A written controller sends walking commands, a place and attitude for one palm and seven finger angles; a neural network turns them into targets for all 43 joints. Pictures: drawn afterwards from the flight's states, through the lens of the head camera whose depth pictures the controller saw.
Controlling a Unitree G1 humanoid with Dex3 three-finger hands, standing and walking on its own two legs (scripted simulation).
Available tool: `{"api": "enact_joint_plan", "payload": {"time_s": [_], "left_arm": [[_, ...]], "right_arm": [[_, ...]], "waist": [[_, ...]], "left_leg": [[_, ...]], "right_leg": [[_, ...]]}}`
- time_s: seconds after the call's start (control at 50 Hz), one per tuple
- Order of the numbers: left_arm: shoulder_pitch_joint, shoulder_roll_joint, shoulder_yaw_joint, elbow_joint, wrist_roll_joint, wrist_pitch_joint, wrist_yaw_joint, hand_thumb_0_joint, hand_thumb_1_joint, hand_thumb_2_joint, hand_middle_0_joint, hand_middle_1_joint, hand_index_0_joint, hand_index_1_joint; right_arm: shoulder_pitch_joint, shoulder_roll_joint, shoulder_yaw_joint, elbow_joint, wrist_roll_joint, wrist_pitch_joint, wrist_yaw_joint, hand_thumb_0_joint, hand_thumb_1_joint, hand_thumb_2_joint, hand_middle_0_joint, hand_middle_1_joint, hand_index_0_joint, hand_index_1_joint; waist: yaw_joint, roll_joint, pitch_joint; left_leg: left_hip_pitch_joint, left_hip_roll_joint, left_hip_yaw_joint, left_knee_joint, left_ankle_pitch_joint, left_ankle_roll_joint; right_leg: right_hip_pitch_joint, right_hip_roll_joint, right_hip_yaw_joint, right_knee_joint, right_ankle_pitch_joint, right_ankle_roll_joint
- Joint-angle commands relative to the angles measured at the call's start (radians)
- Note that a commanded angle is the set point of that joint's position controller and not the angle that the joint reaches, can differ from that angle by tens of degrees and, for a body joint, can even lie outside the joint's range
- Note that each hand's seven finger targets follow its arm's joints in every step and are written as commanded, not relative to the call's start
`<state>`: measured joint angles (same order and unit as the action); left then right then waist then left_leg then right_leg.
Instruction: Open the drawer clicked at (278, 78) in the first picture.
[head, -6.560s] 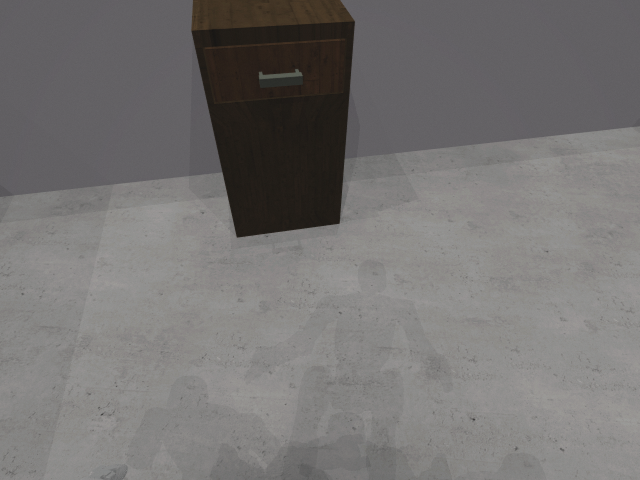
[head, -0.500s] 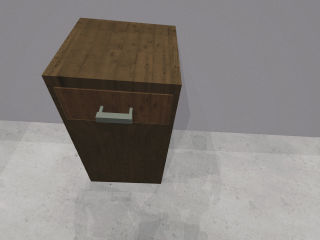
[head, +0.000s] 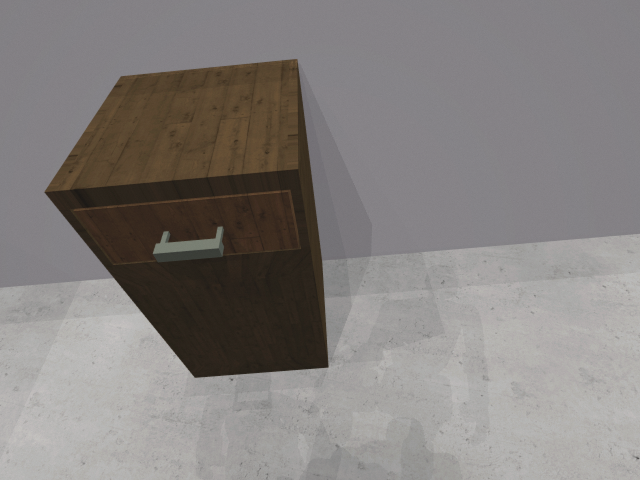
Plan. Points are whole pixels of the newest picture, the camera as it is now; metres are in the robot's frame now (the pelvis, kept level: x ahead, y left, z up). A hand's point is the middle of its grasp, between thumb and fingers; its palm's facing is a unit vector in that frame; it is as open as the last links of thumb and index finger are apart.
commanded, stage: come to a stop and stand still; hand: left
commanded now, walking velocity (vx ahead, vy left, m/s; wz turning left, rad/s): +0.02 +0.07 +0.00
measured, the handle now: (191, 241) +0.54 +0.30 -0.07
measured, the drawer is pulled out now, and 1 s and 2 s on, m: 0.00 0.00 0.00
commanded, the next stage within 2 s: look again from close up in 1.60 s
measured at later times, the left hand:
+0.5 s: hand out of the picture +0.00 +0.26 -0.19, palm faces +0.04 -0.97 -0.22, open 7.3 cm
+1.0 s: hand out of the picture +0.03 +0.24 -0.19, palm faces +0.00 -0.98 -0.20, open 7.3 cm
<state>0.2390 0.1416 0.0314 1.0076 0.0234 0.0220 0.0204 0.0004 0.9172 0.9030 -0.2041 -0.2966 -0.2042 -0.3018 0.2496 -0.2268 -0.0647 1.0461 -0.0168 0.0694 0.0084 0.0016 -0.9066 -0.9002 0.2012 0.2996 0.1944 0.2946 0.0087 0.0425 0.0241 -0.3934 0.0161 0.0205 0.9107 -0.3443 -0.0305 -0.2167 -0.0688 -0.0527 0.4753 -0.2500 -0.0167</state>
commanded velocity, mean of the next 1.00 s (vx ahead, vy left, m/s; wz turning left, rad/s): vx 0.00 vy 0.00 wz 0.00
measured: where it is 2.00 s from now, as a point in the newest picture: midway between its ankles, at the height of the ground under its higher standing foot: outside the picture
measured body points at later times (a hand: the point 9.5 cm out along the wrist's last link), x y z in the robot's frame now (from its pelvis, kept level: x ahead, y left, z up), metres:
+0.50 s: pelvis -0.01 +0.07 -0.02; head -0.01 +0.07 +0.43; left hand +0.00 +0.31 -0.17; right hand +0.06 -0.16 -0.16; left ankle -0.05 +0.16 -0.74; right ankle +0.00 -0.10 -0.74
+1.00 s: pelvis +0.01 +0.07 -0.01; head +0.03 +0.06 +0.44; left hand +0.03 +0.29 -0.17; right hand -0.01 -0.15 -0.17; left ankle -0.05 +0.16 -0.74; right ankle +0.00 -0.10 -0.74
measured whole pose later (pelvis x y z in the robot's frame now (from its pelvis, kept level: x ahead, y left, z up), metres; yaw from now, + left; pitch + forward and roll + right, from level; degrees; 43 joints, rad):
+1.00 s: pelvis +0.01 +0.07 -0.01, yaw -1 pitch -1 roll +0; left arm 0.26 0.16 0.00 1.09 0.01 0.01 0.03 0.00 0.92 0.90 -0.20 -0.30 -0.20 -0.30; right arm 0.32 -0.15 0.02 1.10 -0.01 -0.01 -0.03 0.00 -0.90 -0.90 0.20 0.30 0.20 0.29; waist 0.00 0.01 0.06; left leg -0.09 0.00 0.10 0.49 -0.37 0.03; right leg -0.21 -0.10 -0.01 0.53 -0.29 0.07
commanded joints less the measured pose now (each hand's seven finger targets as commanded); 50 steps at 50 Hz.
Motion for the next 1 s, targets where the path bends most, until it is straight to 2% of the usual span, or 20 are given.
{"api": "enact_joint_plan", "payload": {"time_s": [0.0,0.1,0.16,0.18,0.2,0.22,0.24,0.26,0.28,0.3,0.32,0.34,0.4,0.42,0.5,0.52,0.6,0.7,0.78,0.98], "left_arm": [[0.045,0.215,0.055,-0.045,0.002,-0.029,0.02,0.0,0.9,0.9,-0.2,-0.3,-0.2,-0.3],[0.067,0.229,0.058,-0.027,0.008,-0.024,0.016,0.0,0.9,0.9,-0.2,-0.3,-0.2,-0.3],[0.03,0.229,0.057,-0.015,0.003,-0.02,0.014,0.0,0.9,0.9,-0.2,-0.3,-0.2,-0.3],[0.104,0.219,0.029,0.002,0.011,-0.053,0.056,0.0,0.9,0.9,-0.2,-0.3,-0.2,-0.3],[0.057,0.256,0.031,-0.041,0.002,-0.059,0.051,0.0,0.9,0.9,-0.2,-0.3,-0.2,-0.3],[0.03,0.225,0.02,-0.048,-0.005,-0.052,0.043,0.0,0.9,0.9,-0.2,-0.3,-0.2,-0.3],[0.032,0.185,0.014,-0.049,-0.013,-0.045,0.038,0.0,0.9,0.9,-0.2,-0.3,-0.2,-0.3],[0.06,0.151,0.007,-0.044,-0.016,-0.044,0.033,0.0,0.9,0.9,-0.2,-0.3,-0.2,-0.3],[0.084,0.132,0.004,-0.036,-0.013,-0.049,0.032,0.0,0.9,0.9,-0.2,-0.3,-0.2,-0.3],[0.059,0.138,-0.003,-0.031,-0.008,-0.04,0.03,0.0,0.9,0.9,-0.2,-0.3,-0.2,-0.3],[0.058,0.142,-0.003,-0.031,-0.008,-0.033,0.027,0.0,0.9,0.9,-0.2,-0.3,-0.2,-0.3],[0.062,0.142,-0.009,-0.027,-0.01,-0.029,0.026,0.0,0.9,0.9,-0.2,-0.3,-0.2,-0.3],[0.069,0.14,-0.016,-0.015,-0.012,-0.026,0.018,0.0,0.9,0.9,-0.2,-0.3,-0.2,-0.3],[0.056,0.142,-0.018,-0.016,-0.009,-0.023,0.015,0.0,0.9,0.9,-0.2,-0.3,-0.2,-0.3],[0.064,0.139,-0.022,-0.016,-0.006,-0.011,0.01,0.0,0.9,0.9,-0.2,-0.3,-0.2,-0.3],[0.067,0.138,-0.021,-0.016,-0.005,-0.011,0.009,0.0,0.9,0.9,-0.2,-0.3,-0.2,-0.3],[0.082,0.135,-0.023,-0.004,-0.007,-0.019,0.008,0.0,0.9,0.9,-0.2,-0.3,-0.2,-0.3],[0.087,0.129,-0.022,0.014,-0.011,-0.024,0.009,0.0,0.9,0.9,-0.2,-0.3,-0.2,-0.3],[0.082,0.12,-0.018,0.029,-0.012,-0.025,0.012,0.0,0.9,0.9,-0.2,-0.3,-0.2,-0.3],[0.087,0.103,-0.013,0.063,-0.013,-0.03,0.016,0.0,0.9,0.9,-0.2,-0.3,-0.2,-0.3]], "right_arm": [[-0.012,-0.046,-0.006,-0.075,-0.003,-0.026,-0.005,0.0,-0.9,-0.9,0.2,0.3,0.2,0.3],[-0.025,-0.029,0.005,-0.084,0.005,-0.036,-0.009,0.0,-0.9,-0.9,0.2,0.3,0.2,0.3],[0.041,-0.018,0.014,-0.056,0.007,-0.047,-0.017,0.0,-0.9,-0.9,0.2,0.3,0.2,0.3],[0.033,-0.062,0.011,-0.112,0.002,-0.072,-0.017,0.0,-0.9,-0.9,0.2,0.3,0.2,0.3],[0.074,-0.025,0.021,-0.125,0.005,-0.074,-0.016,0.0,-0.9,-0.9,0.2,0.3,0.2,0.3],[0.073,-0.034,0.032,-0.125,0.003,-0.074,-0.01,0.0,-0.9,-0.9,0.2,0.3,0.2,0.3],[0.089,-0.066,0.031,-0.128,-0.004,-0.078,-0.011,0.0,-0.9,-0.9,0.2,0.3,0.2,0.3],[0.081,-0.086,0.035,-0.133,-0.01,-0.079,-0.015,0.0,-0.9,-0.9,0.2,0.3,0.2,0.3],[0.084,-0.088,0.04,-0.136,-0.013,-0.081,-0.02,0.0,-0.9,-0.9,0.2,0.3,0.2,0.3],[0.073,-0.082,0.043,-0.132,-0.007,-0.089,-0.019,0.0,-0.9,-0.9,0.2,0.3,0.2,0.3],[0.075,-0.094,0.047,-0.127,-0.006,-0.091,-0.02,0.0,-0.9,-0.9,0.2,0.3,0.2,0.3],[0.056,-0.099,0.047,-0.126,-0.005,-0.09,-0.028,0.0,-0.9,-0.9,0.2,0.3,0.2,0.3],[0.04,-0.087,0.049,-0.133,0.001,-0.086,-0.032,0.0,-0.9,-0.9,0.2,0.3,0.2,0.3],[0.047,-0.089,0.05,-0.128,0.0,-0.086,-0.031,0.0,-0.9,-0.9,0.2,0.3,0.2,0.3],[0.036,-0.098,0.056,-0.115,-0.002,-0.089,-0.03,0.0,-0.9,-0.9,0.2,0.3,0.2,0.3],[0.044,-0.096,0.056,-0.111,-0.002,-0.09,-0.031,0.0,-0.9,-0.9,0.2,0.3,0.2,0.3],[0.058,-0.091,0.059,-0.091,-0.001,-0.098,-0.035,0.0,-0.9,-0.9,0.2,0.3,0.2,0.3],[0.085,-0.082,0.061,-0.056,0.001,-0.104,-0.041,0.0,-0.9,-0.9,0.2,0.3,0.2,0.3],[0.106,-0.071,0.062,-0.023,0.002,-0.103,-0.046,0.0,-0.9,-0.9,0.2,0.3,0.2,0.3],[0.132,-0.031,0.06,0.033,0.004,-0.102,-0.05,0.0,-0.9,-0.9,0.2,0.3,0.2,0.3]], "waist": [[0.038,-0.194,0.012],[0.054,-0.243,-0.025],[0.019,-0.248,-0.06],[-0.005,-0.154,-0.109],[-0.028,-0.131,-0.161],[-0.03,-0.045,-0.141],[-0.029,0.019,-0.097],[-0.006,-0.001,-0.063],[-0.001,-0.059,-0.057],[-0.012,0.115,-0.044],[-0.008,0.222,-0.021],[0.0,0.2,-0.002],[0.0,-0.028,0.027],[-0.007,-0.039,0.058],[0.0,0.012,0.106],[0.001,0.034,0.1],[0.001,-0.007,0.044],[-0.003,0.0,0.011],[-0.004,0.002,0.014],[-0.004,-0.039,0.029]], "left_leg": [[-0.086,0.022,-0.03,0.001,-0.019,-0.011],[0.005,0.007,0.003,-0.193,-0.077,-0.003],[0.129,-0.008,0.033,-0.375,0.011,0.002],[0.153,-0.03,0.065,-0.324,-0.005,-0.013],[0.164,0.004,0.031,-0.403,-0.009,0.018],[0.184,0.021,0.028,-0.464,0.032,0.028],[0.156,0.074,-0.03,-0.478,0.139,0.05],[0.125,0.125,-0.048,-0.449,0.283,0.07],[0.131,0.133,-0.033,-0.415,0.393,0.071],[0.144,0.122,-0.058,-0.451,0.495,0.064],[0.142,0.142,-0.075,-0.485,0.603,0.071],[0.159,0.147,-0.072,-0.479,0.629,0.083],[0.139,0.109,-0.048,-0.497,0.338,0.078],[0.116,0.105,-0.058,-0.526,0.282,0.078],[0.077,0.105,-0.076,-0.608,0.113,0.083],[0.083,0.106,-0.08,-0.616,0.121,0.085],[0.149,0.098,-0.056,-0.581,0.224,0.086],[0.207,0.094,-0.034,-0.547,0.371,0.083],[0.226,0.096,-0.021,-0.53,0.447,0.081],[0.218,0.089,-0.003,-0.519,0.376,0.075]], "right_leg": [[0.082,-0.259,0.219,-0.209,0.185,-0.13],[0.109,-0.243,0.22,-0.187,0.254,-0.144],[0.091,-0.196,0.174,-0.144,0.261,-0.112],[0.137,-0.206,0.24,-0.011,0.678,-0.078],[0.124,-0.194,0.158,0.015,0.498,-0.073],[0.09,-0.132,0.116,0.043,0.302,-0.054],[0.033,-0.079,0.064,0.081,0.17,-0.03],[0.017,-0.051,0.033,0.075,0.145,-0.02],[0.018,-0.044,0.031,0.073,0.206,-0.027],[0.024,-0.041,0.012,0.102,0.169,-0.019],[0.015,-0.01,-0.012,0.125,0.068,-0.006],[0.007,0.004,-0.011,0.11,0.018,0.0],[0.021,-0.02,0.022,0.039,0.092,-0.002],[0.015,-0.02,0.021,0.039,0.086,0.001],[0.002,-0.012,0.02,0.027,0.025,0.01],[0.004,-0.01,0.016,0.029,0.032,0.009],[0.024,-0.025,0.028,0.016,0.101,0.007],[0.042,-0.033,0.03,0.026,0.183,0.005],[0.048,-0.031,0.025,0.038,0.221,0.005],[0.07,-0.039,0.036,0.029,0.29,0.0]]}}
